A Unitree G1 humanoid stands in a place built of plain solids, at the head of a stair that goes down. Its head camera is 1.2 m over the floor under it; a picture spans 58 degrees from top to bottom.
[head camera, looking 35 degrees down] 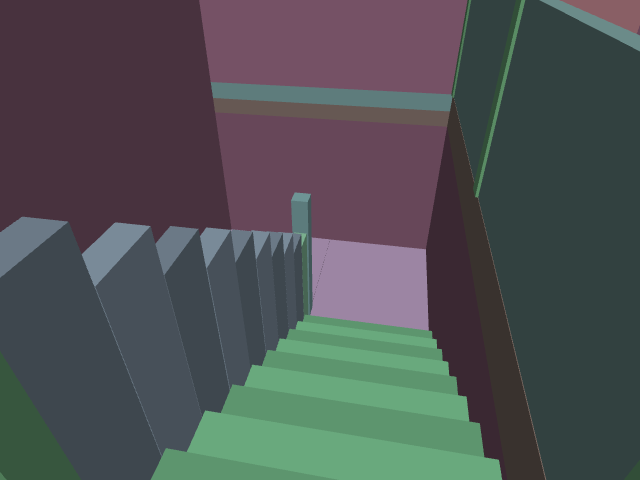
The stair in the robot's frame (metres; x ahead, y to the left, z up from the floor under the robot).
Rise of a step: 0.18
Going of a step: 0.26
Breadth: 1.13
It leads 10 degrees to the right of straight ahead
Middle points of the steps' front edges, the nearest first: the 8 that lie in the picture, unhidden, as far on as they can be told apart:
0.93 -0.10 -0.35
1.19 -0.14 -0.53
1.44 -0.19 -0.71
1.70 -0.23 -0.89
1.96 -0.28 -1.06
2.21 -0.33 -1.24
2.47 -0.37 -1.42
2.72 -0.42 -1.60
